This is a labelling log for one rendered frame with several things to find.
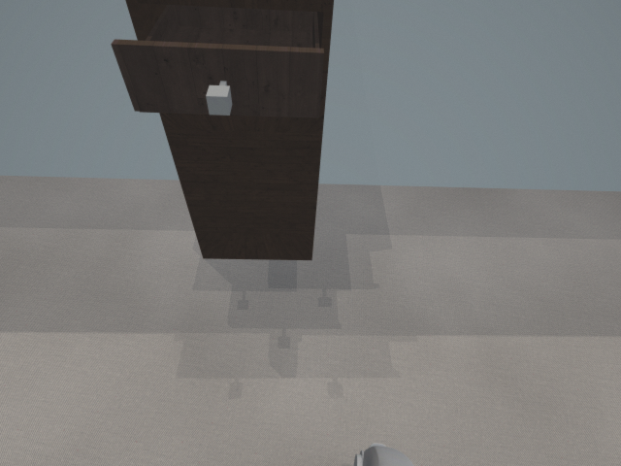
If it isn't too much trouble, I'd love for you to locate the right robot thigh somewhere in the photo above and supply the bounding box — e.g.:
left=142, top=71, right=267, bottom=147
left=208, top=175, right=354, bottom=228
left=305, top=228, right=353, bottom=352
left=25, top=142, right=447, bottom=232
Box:
left=354, top=446, right=414, bottom=466

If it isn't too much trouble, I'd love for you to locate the handle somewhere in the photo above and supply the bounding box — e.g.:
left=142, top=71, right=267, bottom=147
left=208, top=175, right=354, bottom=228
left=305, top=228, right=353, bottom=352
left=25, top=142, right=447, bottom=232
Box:
left=206, top=81, right=232, bottom=116

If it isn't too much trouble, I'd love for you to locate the cabinet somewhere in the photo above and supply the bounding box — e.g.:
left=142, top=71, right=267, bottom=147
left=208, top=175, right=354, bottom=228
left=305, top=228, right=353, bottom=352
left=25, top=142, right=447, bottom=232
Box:
left=126, top=0, right=334, bottom=260

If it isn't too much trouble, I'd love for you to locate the drawer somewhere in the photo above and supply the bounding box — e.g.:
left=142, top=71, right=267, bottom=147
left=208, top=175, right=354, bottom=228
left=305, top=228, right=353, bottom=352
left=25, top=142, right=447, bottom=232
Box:
left=111, top=5, right=324, bottom=118

